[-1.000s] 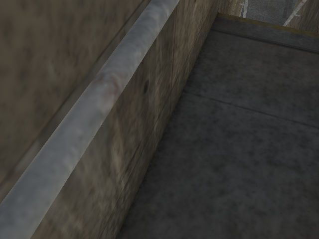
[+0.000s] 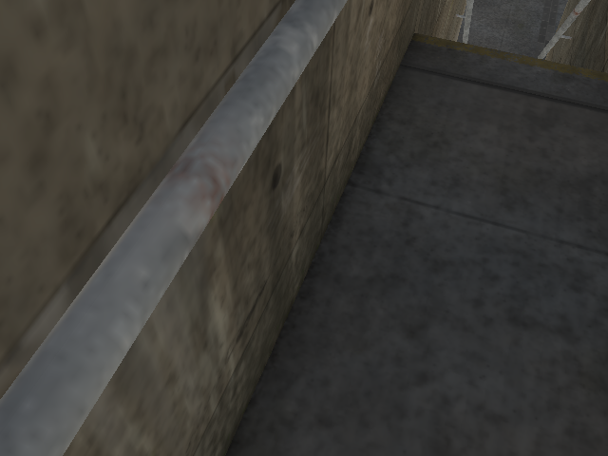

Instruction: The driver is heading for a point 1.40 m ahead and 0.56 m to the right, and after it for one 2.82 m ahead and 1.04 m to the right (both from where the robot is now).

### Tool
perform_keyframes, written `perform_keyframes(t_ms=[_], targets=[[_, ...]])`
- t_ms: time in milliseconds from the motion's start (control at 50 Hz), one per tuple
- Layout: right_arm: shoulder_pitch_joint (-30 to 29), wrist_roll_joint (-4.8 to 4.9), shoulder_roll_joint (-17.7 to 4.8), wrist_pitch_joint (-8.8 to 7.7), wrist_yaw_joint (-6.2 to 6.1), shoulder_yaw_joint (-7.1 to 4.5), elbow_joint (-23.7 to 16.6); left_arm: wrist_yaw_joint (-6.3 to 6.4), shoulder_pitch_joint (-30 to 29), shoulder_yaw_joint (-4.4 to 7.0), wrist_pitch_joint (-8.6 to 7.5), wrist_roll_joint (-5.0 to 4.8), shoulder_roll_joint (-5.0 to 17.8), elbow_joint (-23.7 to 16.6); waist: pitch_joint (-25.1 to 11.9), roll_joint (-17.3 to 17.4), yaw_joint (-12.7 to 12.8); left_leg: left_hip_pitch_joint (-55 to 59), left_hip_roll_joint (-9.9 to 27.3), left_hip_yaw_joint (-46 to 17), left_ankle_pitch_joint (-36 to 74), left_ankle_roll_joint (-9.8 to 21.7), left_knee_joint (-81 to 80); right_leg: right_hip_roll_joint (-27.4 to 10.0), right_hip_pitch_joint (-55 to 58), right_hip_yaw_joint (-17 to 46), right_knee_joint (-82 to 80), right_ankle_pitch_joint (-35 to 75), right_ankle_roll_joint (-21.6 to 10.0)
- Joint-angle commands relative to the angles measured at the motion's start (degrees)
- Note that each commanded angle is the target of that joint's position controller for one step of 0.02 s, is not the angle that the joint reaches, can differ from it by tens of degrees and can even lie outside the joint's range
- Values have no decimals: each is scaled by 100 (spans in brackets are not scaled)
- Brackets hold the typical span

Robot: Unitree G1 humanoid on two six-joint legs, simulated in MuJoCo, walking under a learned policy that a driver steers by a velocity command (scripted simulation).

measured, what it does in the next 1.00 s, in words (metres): stands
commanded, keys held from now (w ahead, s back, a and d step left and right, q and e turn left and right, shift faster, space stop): w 1.00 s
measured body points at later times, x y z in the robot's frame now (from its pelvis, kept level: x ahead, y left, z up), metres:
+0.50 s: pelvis +0.00 +0.00 +0.00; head +0.03 +0.01 +0.45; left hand +0.17 +0.22 -0.11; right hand +0.11 -0.25 -0.13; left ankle +0.02 +0.17 -0.74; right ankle +0.04 -0.10 -0.74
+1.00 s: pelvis +0.01 +0.00 +0.00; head +0.03 +0.01 +0.45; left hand +0.17 +0.23 -0.11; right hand +0.11 -0.25 -0.13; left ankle +0.02 +0.17 -0.74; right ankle +0.04 -0.10 -0.74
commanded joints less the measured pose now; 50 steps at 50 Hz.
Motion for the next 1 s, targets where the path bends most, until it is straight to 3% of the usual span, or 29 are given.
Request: perform_keyframes(t_ms=[20, 60, 80, 100, 140, 160, 200, 260, 280, 320, 360, 380, 440, 460, 500, 540, 560, 580, 640, 660, 700, 760, 780, 840, 860, 900, 940, 960, 1000], targets=[[-251, 170, -28, 117, -162, 32, -398, -118, -281, -65, -415, 22, 107, -368, -401, -5, -2, 361, 84, -107, 365, 237, -165, -595, -473, 515, -578, -34, -68], [-30, 126, -281, 144, -214, -27, -388, -148, -257, -52, -534, -41, 240, -301, -580, -59, -84, 452, 133, -122, 475, 284, -98, -535, -423, 430, -425, 143, -85], [515, -99, -1065, -17, -125, -197, -254, -116, -209, 126, -339, -131, 671, -340, -986, -220, -197, 213, 352, -294, -126, 263, -337, -666, 483, 734, -303, 262, 16], [272, -105, -1081, -103, -37, -230, -221, -54, -287, 145, -205, -118, 670, -411, -801, -147, -85, -122, 370, -315, -223, 259, -423, -705, 633, 758, -266, 397, 52], [-13, -60, -804, -153, 44, -166, -249, 34, -231, 153, -49, -26, 608, -420, -547, 61, 23, -445, 370, -348, -370, 251, -539, -721, 748, 782, -287, 364, 69], [-388, 157, -2, 9, -75, 32, -344, -70, -276, -42, -286, 35, 174, -384, -206, 170, 148, -81, 73, -155, 253, 202, -313, -639, -220, 493, -542, 213, -71], [-136, 151, -153, 109, -184, 10, -397, -128, -259, -63, -481, -10, 223, -266, -491, 56, -47, 388, 133, -121, 508, 233, -145, -552, -398, 425, -452, 175, -94], [14, 123, -338, 120, -212, -38, -380, -136, -282, -99, -556, -66, 229, -244, -690, -21, -88, 434, 170, -134, 547, 282, -96, -553, -300, 424, -336, 324, -82], [445, -110, -1031, -7, -97, -181, -302, -88, -231, 69, -309, -94, 632, -320, -1076, -156, -172, 168, 413, -346, -18, 279, -402, -657, 609, 711, -221, 427, 33], [6, -111, -880, -95, 48, -184, -329, 53, -319, 121, 8, -24, 638, -422, -656, 1, -18, -406, 381, -339, -228, 270, -536, -690, 836, 757, -229, 545, 47], [-82, -45, -686, -98, 57, -151, -302, 80, -244, 134, 73, 33, 551, -430, -482, 178, 60, -523, 410, -408, -376, 276, -661, -686, 842, 763, -303, 397, 63], [-403, 156, 8, 48, -83, 18, -352, -54, -259, -25, -225, 52, 204, -354, -116, 192, 170, -190, 51, -117, 127, 194, -317, -625, -212, 477, -518, 132, -66], [-9, 133, -242, 141, -219, -27, -387, -137, -289, -74, -524, -34, 213, -239, -549, -64, -82, 417, 128, -104, 409, 258, -124, -537, -431, 428, -426, 93, -89], [554, -91, -1019, -11, -134, -201, -247, -109, -254, 107, -328, -123, 632, -279, -959, -224, -198, 191, 350, -283, -184, 256, -370, -658, 471, 729, -317, 161, 5], [60, -102, -868, -94, -4, -193, -307, 7, -344, 122, -51, -22, 566, -409, -624, -29, -11, -320, 385, -352, -271, 268, -542, -684, 716, 764, -303, 369, 59], [-40, -52, -700, -103, 36, -158, -309, 61, -269, 146, 52, 25, 552, -419, -486, 114, 45, -457, 397, -385, -338, 265, -635, -682, 788, 770, -347, 373, 65], [23, -34, -754, -120, 36, -184, -254, 63, -232, 183, 38, 1, 604, -385, -425, 111, 37, -490, 372, -363, -456, 253, -633, -685, 771, 775, -368, 252, 57], [-339, 154, -31, 45, -91, 3, -339, -67, -290, -9, -249, 43, 201, -364, -116, 122, 145, -92, 47, -115, 173, 197, -318, -622, -262, 493, -594, 88, -73], [24, 135, -284, 140, -215, -37, -375, -145, -284, -58, -526, -39, 240, -239, -563, -47, -88, 473, 134, -107, 470, 258, -134, -538, -400, 432, -462, 133, -92], [578, -97, -1071, -15, -127, -208, -254, -117, -245, 122, -330, -124, 668, -278, -967, -219, -204, 230, 357, -282, -145, 244, -379, -663, 497, 737, -341, 213, 8], [87, -106, -924, -99, 6, -198, -311, 0, -333, 132, -53, -22, 606, -412, -628, -21, -13, -292, 391, -349, -247, 250, -558, -692, 743, 772, -328, 410, 63], [46, -35, -798, -125, 45, -185, -260, 57, -215, 187, 30, -3, 634, -383, -433, 121, 35, -456, 380, -361, -416, 235, -650, -691, 802, 777, -386, 317, 61], [-314, 160, -63, 42, -87, 0, -340, -72, -272, -5, -257, 38, 222, -359, -121, 136, 142, -66, 57, -116, 206, 186, -335, -626, -217, 492, -607, 156, -71], [43, 141, -307, 139, -214, -40, -374, -148, -268, -58, -532, -43, 248, -231, -560, -39, -87, 481, 143, -109, 500, 249, -149, -540, -355, 428, -467, 204, -90], [590, -98, -1095, -18, -124, -210, -259, -120, -231, 121, -335, -127, 677, -272, -975, -213, -205, 247, 369, -289, -105, 232, -405, -664, 538, 732, -344, 297, 13], [94, -106, -942, -104, 13, -201, -314, -2, -324, 131, -57, -24, 609, -406, -637, -15, -12, -273, 402, -357, -203, 239, -581, -694, 787, 767, -328, 510, 68], [-4, -52, -760, -112, 52, -164, -314, 52, -248, 150, 42, 20, 587, -413, -502, 125, 44, -405, 412, -387, -260, 236, -673, -693, 863, 771, -371, 530, 73], [-322, 169, -53, 43, -81, 4, -347, -70, -266, -14, -247, 40, 221, -338, -151, 189, 149, -83, 68, -117, 246, 174, -349, -628, -129, 475, -569, 288, -68], [-23, 165, -199, 128, -193, -15, -384, -136, -259, -56, -483, -21, 229, -231, -474, 15, -60, 443, 131, -98, 486, 209, -190, -557, -352, 436, -523, 177, -89]])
